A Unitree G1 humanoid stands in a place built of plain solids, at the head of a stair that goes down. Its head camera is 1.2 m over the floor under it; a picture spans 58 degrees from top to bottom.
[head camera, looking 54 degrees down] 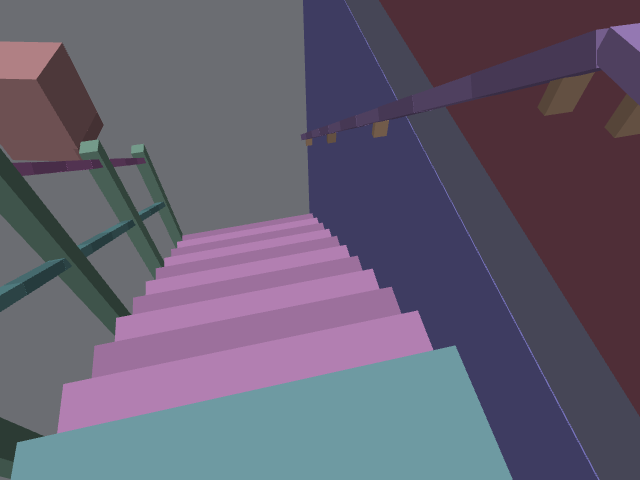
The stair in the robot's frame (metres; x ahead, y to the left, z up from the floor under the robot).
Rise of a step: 0.19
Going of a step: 0.21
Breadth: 1.20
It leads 13 degrees to the left of straight ahead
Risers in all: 11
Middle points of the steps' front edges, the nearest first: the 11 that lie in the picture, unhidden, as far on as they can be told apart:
0.36 0.19 0.00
0.57 0.24 -0.19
0.78 0.28 -0.38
0.99 0.33 -0.58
1.20 0.38 -0.77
1.41 0.42 -0.96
1.62 0.47 -1.16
1.83 0.52 -1.35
2.03 0.56 -1.54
2.24 0.61 -1.73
2.45 0.66 -1.93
